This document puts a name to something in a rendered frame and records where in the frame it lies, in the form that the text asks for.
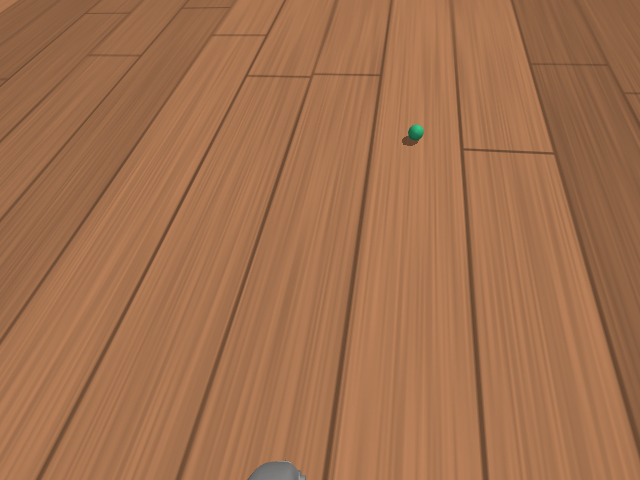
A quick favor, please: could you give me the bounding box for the ball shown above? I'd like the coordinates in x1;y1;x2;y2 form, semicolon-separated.
408;125;424;140

